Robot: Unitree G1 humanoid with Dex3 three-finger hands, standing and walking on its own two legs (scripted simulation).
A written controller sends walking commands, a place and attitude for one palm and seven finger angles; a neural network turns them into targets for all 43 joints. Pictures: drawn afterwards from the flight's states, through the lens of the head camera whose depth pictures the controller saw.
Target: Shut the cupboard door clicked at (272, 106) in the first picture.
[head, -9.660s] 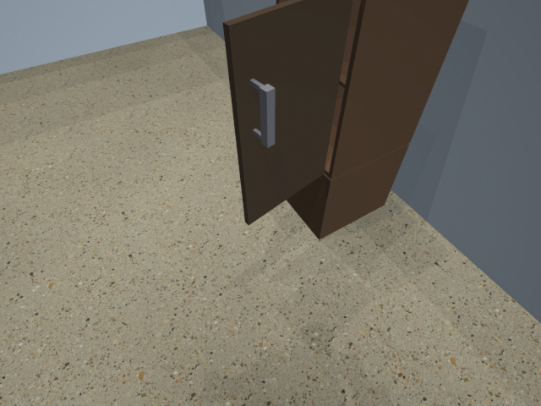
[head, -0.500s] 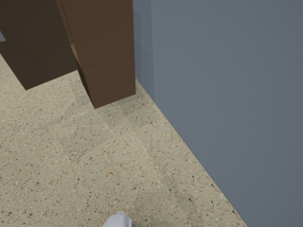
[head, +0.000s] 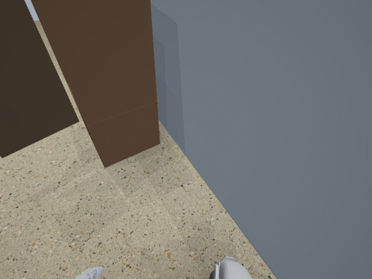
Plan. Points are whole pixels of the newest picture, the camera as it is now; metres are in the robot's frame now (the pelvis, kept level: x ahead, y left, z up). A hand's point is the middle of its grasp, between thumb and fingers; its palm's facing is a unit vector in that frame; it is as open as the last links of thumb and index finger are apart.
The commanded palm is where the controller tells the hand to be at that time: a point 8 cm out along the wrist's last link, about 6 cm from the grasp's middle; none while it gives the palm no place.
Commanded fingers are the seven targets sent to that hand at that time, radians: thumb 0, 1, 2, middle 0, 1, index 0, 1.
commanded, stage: walk to a spot facing it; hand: left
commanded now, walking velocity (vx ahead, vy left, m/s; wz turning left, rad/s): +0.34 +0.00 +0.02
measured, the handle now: out of the picture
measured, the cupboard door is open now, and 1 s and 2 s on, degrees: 100 100 100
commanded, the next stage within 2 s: turn to face it in 0.16 s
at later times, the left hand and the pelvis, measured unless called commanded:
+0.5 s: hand (122, 247) +0.23 +0.17 -0.19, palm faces +0.20 -0.96 -0.18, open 7.2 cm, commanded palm none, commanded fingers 0.00 0.90 0.90 -0.20 -0.30 -0.20 -0.30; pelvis +0.21 -0.02 -0.01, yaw +10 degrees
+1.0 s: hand (108, 212) +0.32 +0.23 -0.17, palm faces +0.41 -0.88 -0.24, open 7.4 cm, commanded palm none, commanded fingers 0.00 0.90 0.90 -0.20 -0.30 -0.20 -0.30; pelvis +0.29 -0.01 -0.01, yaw +25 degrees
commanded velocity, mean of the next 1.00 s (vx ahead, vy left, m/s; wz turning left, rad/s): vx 0.05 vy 0.00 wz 0.53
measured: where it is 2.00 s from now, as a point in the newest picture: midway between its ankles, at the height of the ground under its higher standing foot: (171, 252)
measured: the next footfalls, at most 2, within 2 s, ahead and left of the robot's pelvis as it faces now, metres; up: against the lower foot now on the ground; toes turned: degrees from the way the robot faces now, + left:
right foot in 0.12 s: +0.20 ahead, -0.15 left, +0.00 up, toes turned -7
left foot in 0.54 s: +0.33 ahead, +0.10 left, +0.00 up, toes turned +18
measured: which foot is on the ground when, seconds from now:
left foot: down 0.00-0.14, up 0.16-0.52, down 0.54-1.00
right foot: up 0.00-0.10, down 0.12-0.54, up 0.56-1.00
